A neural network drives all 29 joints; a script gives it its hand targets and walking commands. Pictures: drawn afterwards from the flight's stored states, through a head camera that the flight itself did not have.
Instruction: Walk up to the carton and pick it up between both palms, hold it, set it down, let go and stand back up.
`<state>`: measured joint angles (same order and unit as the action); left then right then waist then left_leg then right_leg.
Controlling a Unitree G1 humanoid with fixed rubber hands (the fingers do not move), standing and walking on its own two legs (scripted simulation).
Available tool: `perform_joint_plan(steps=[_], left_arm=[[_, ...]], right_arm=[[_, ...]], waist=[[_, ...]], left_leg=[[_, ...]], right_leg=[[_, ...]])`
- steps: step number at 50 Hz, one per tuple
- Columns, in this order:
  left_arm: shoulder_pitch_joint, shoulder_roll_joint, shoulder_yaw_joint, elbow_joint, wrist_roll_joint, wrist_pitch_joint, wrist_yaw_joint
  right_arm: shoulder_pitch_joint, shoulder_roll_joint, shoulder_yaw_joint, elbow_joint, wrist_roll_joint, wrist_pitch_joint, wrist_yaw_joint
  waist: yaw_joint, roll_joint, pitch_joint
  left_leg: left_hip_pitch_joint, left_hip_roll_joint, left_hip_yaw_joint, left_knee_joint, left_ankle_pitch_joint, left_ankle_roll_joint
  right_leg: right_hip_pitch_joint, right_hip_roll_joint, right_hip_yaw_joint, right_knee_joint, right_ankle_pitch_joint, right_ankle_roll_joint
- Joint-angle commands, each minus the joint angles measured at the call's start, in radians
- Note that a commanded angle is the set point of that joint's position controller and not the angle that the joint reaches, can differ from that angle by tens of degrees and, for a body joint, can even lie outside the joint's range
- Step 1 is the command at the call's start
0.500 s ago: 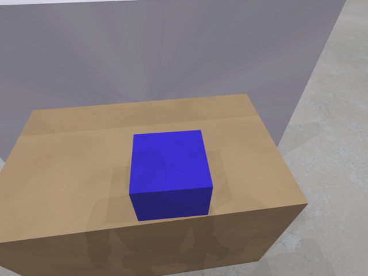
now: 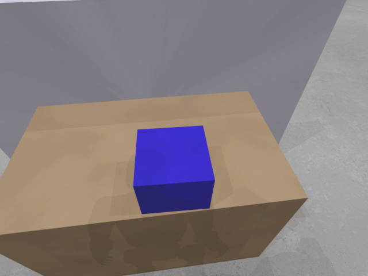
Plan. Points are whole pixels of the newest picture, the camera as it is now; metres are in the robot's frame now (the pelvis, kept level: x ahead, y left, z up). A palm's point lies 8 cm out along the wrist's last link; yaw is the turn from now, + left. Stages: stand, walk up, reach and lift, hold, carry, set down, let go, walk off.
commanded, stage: walk up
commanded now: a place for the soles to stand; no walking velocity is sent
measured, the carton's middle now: (173, 168) +0.45 +0.04 -0.08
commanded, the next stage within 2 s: reach and lift in 0.56 s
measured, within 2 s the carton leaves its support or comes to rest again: neither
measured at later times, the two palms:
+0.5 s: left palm out of the picture +0.01 +0.25 -0.14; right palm out of the picture +0.00 -0.26 -0.14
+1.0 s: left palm out of the picture +0.14 +0.23 -0.10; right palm (299, 273) +0.17 -0.25 -0.10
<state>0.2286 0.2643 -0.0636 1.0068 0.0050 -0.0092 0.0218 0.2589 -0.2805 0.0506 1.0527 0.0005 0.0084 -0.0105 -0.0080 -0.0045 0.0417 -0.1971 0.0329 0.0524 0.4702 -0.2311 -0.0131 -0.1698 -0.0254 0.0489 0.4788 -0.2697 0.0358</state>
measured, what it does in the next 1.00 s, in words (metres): stands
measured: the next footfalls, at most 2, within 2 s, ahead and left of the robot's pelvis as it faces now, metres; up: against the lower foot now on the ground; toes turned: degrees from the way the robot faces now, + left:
none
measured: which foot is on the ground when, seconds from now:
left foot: down 0.00-1.00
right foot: down 0.00-1.00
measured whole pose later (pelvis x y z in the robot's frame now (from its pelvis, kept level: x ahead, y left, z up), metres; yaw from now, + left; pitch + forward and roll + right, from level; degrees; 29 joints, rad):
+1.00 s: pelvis +0.00 -0.01 -0.01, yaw +2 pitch -3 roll +0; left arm 0.14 0.21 0.07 0.42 0.14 0.60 -0.09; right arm 0.04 -0.22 0.02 0.73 0.06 0.14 0.00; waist -0.03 -0.02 0.09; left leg -0.25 0.08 0.04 0.60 -0.30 -0.04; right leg -0.20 -0.02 -0.01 0.59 -0.34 0.01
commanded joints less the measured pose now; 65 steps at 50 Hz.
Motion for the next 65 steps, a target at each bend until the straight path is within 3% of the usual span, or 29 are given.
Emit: perform_joint_plan(steps=[1,12,28,29,30,31,34,36,38,39,42,44,45,47,48,49,51,52,53,54,56,57,59,61,65], left_arm=[[0.031,0.130,0.022,-0.019,0.001,-0.008,0.002],[0.053,0.125,0.018,0.004,0.002,-0.012,0.002],[0.076,0.119,0.017,0.021,0.003,-0.014,0.005],[-0.656,0.272,0.072,-0.369,-0.068,0.232,-0.019],[-0.496,0.291,0.051,-0.425,-0.070,0.363,0.006],[-0.519,0.267,0.092,-0.444,-0.030,0.439,0.002],[-0.407,0.160,0.125,-0.471,0.013,0.620,-0.048],[-0.329,0.108,0.167,-0.439,0.084,0.693,-0.077],[-0.220,0.079,0.174,-0.522,0.121,0.726,-0.093],[-0.182,0.058,0.174,-0.580,0.121,0.722,-0.106],[-0.067,0.077,0.191,-0.684,0.147,0.695,-0.128],[-0.069,0.085,0.185,-0.702,0.156,0.663,-0.126],[-0.097,0.095,0.179,-0.696,0.151,0.631,-0.119],[-0.174,0.120,0.192,-0.663,0.142,0.566,-0.105],[-0.222,0.127,0.203,-0.675,0.134,0.534,-0.096],[-0.246,0.157,0.202,-0.674,0.117,0.499,-0.087],[-0.295,0.166,0.207,-0.684,0.096,0.444,-0.081],[-0.311,0.165,0.209,-0.676,0.082,0.422,-0.080],[-0.328,0.164,0.198,-0.678,0.065,0.403,-0.073],[-0.323,0.164,0.193,-0.647,0.055,0.389,-0.072],[-0.315,0.150,0.194,-0.669,0.030,0.361,-0.069],[-0.276,0.160,0.203,-0.632,0.028,0.353,-0.074],[-0.211,0.128,0.188,-0.617,-0.005,0.334,-0.082],[-0.157,0.114,0.197,-0.604,-0.005,0.318,-0.086],[-0.086,0.052,0.191,-0.569,-0.016,0.274,-0.078]], right_arm=[[0.052,-0.130,-0.023,-0.006,0.003,-0.008,-0.004],[0.069,-0.127,-0.021,0.011,0.002,-0.012,-0.005],[0.086,-0.113,-0.014,0.026,0.000,-0.016,-0.009],[-0.721,-0.062,-0.199,-0.278,-0.138,-0.068,0.027],[-0.550,-0.108,-0.233,-0.249,-0.171,-0.012,0.058],[-0.545,-0.147,-0.241,-0.303,-0.162,0.023,0.067],[-0.365,-0.093,-0.176,-0.281,-0.090,0.139,0.082],[-0.274,-0.059,-0.154,-0.207,-0.026,0.168,0.078],[-0.246,-0.114,-0.095,-0.220,0.081,0.180,0.073],[-0.233,-0.130,-0.082,-0.260,0.100,0.180,0.063],[-0.191,-0.161,-0.064,-0.343,0.114,0.174,0.027],[-0.213,-0.113,-0.059,-0.359,0.091,0.152,0.006],[-0.256,-0.084,-0.057,-0.368,0.079,0.130,0.005],[-0.275,-0.012,-0.063,-0.391,0.045,0.114,-0.001],[-0.303,0.008,-0.068,-0.429,0.033,0.098,0.000],[-0.296,0.024,-0.063,-0.460,0.023,0.085,0.004],[-0.282,0.072,-0.075,-0.518,0.016,0.055,0.003],[-0.281,0.085,-0.084,-0.526,-0.006,0.041,0.002],[-0.275,0.092,-0.102,-0.532,-0.010,0.023,-0.004],[-0.274,0.090,-0.096,-0.519,-0.012,0.006,-0.009],[-0.238,0.082,-0.116,-0.488,-0.003,-0.033,-0.024],[-0.231,0.081,-0.098,-0.499,0.001,-0.050,-0.035],[-0.181,0.070,-0.091,-0.487,0.008,-0.074,-0.052],[-0.161,0.073,-0.073,-0.497,0.022,-0.105,-0.060],[-0.130,0.046,-0.053,-0.427,0.028,-0.142,-0.043]], waist=[[0.000,0.003,0.049],[0.001,0.005,0.032],[-0.001,-0.003,0.026],[-0.014,-0.043,-0.060],[-0.053,-0.064,0.085],[-0.014,-0.054,0.019],[0.013,0.020,-0.125],[0.006,0.082,-0.181],[-0.008,0.120,-0.259],[-0.030,0.102,-0.291],[-0.051,0.004,-0.223],[-0.051,-0.017,-0.111],[-0.023,-0.038,-0.066],[-0.004,-0.039,0.011],[0.004,-0.011,-0.002],[0.008,-0.029,-0.014],[0.019,-0.003,-0.049],[0.019,-0.012,-0.065],[0.012,0.024,-0.096],[0.010,0.010,-0.119],[-0.012,0.054,-0.203],[-0.005,0.034,-0.207],[-0.022,0.029,-0.271],[-0.001,0.026,-0.261],[0.015,0.022,-0.190]], left_leg=[[-0.007,0.073,-0.102,-0.125,-0.028,0.045],[-0.015,0.069,-0.116,-0.130,-0.057,0.047],[-0.006,0.067,-0.116,-0.090,0.057,0.047],[-0.227,0.015,0.038,0.067,-0.219,-0.008],[-0.341,-0.021,0.072,0.086,-0.393,-0.013],[-0.267,-0.002,0.078,0.129,-0.314,-0.020],[-0.145,-0.004,0.078,0.204,-0.100,-0.061],[-0.038,-0.006,0.066,0.212,-0.049,-0.070],[0.109,0.001,0.035,0.229,0.254,-0.092],[0.179,-0.012,0.030,0.223,0.331,-0.102],[0.217,-0.032,0.027,0.135,0.349,-0.078],[0.169,-0.047,0.040,0.091,0.277,-0.055],[0.144,-0.053,0.052,0.078,0.229,-0.045],[0.063,-0.057,0.068,0.059,0.135,-0.032],[0.041,-0.053,0.075,0.064,0.106,-0.030],[0.012,-0.053,0.078,0.064,0.060,-0.014],[0.006,-0.043,0.089,0.066,0.015,0.009],[-0.002,-0.044,0.086,0.066,0.019,0.002],[0.019,-0.039,0.089,0.074,0.038,0.001],[0.020,-0.034,0.086,0.071,0.039,0.000],[0.054,-0.033,0.075,0.089,0.133,-0.014],[0.077,-0.035,0.073,0.086,0.160,-0.012],[0.119,-0.041,0.055,0.070,0.269,-0.024],[0.169,-0.049,0.050,0.044,0.355,-0.031],[0.241,-0.047,0.035,-0.022,0.428,-0.058]], right_leg=[[-0.096,-0.056,0.056,-0.109,0.031,-0.061],[-0.096,-0.054,0.047,-0.106,0.006,-0.058],[-0.080,-0.068,0.039,-0.102,0.086,-0.063],[-0.160,0.019,-0.129,0.096,-0.216,-0.065],[-0.164,0.019,-0.119,0.129,-0.353,-0.080],[-0.139,0.006,-0.136,0.181,-0.287,-0.073],[-0.236,-0.003,-0.130,0.196,-0.027,-0.075],[-0.269,0.006,-0.155,0.180,0.003,-0.083],[-0.238,0.063,-0.194,0.199,0.200,-0.072],[-0.186,0.068,-0.190,0.164,0.270,-0.066],[-0.103,0.081,-0.179,0.075,0.383,-0.034],[-0.137,0.080,-0.171,0.029,0.328,-0.016],[-0.150,0.074,-0.164,-0.003,0.263,-0.008],[-0.167,0.049,-0.135,-0.048,0.191,-0.010],[-0.164,0.038,-0.129,-0.042,0.162,-0.012],[-0.158,0.035,-0.116,-0.040,0.126,-0.011],[-0.171,0.017,-0.096,-0.035,0.095,-0.004],[-0.176,0.012,-0.100,-0.033,0.111,-0.005],[-0.170,0.010,-0.094,-0.015,0.138,-0.004],[-0.149,0.014,-0.100,-0.010,0.123,-0.003],[-0.123,0.021,-0.106,0.014,0.202,-0.007],[-0.109,0.016,-0.099,0.008,0.244,-0.004],[-0.061,0.029,-0.112,0.006,0.351,-0.002],[-0.047,0.043,-0.122,-0.019,0.407,-0.001],[-0.054,0.076,-0.155,-0.106,0.308,-0.016]])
